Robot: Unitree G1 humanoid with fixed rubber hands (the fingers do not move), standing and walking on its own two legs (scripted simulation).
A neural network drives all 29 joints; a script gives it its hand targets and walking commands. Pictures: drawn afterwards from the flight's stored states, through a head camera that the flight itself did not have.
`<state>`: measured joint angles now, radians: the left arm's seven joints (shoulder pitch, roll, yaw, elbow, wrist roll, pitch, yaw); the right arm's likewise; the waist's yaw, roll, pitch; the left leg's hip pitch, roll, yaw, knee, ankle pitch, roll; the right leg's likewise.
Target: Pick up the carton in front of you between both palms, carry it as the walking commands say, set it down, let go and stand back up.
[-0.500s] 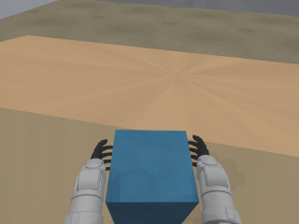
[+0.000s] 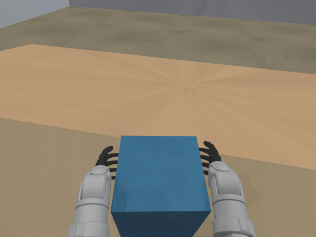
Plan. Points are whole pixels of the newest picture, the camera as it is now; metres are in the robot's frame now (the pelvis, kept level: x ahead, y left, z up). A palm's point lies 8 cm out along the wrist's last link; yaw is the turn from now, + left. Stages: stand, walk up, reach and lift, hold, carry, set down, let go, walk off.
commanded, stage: hold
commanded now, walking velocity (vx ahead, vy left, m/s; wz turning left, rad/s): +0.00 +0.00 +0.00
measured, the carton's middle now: (157, 189) +0.28 +0.00 -0.03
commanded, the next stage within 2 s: carry in 0.84 s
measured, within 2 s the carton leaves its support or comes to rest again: neither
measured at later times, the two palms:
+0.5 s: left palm (102, 170) +0.29 +0.15 +0.05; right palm (214, 166) +0.30 -0.15 +0.06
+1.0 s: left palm (107, 165) +0.30 +0.14 +0.05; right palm (217, 162) +0.31 -0.16 +0.06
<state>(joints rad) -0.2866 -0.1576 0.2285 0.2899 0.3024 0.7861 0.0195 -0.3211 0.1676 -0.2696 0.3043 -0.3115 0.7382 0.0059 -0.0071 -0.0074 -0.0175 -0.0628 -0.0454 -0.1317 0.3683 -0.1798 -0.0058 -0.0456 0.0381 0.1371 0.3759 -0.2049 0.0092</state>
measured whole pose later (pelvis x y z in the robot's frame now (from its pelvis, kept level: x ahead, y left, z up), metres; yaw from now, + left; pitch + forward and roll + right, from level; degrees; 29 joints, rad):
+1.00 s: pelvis +0.02 -0.01 -0.01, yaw -2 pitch +0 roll +0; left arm -0.22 -0.13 0.17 0.12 0.21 0.83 0.05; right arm -0.26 0.15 -0.17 0.13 -0.24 0.79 -0.03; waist 0.02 0.01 -0.11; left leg -0.23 0.01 -0.04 0.47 -0.25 -0.01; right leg -0.25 0.00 0.02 0.53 -0.35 0.00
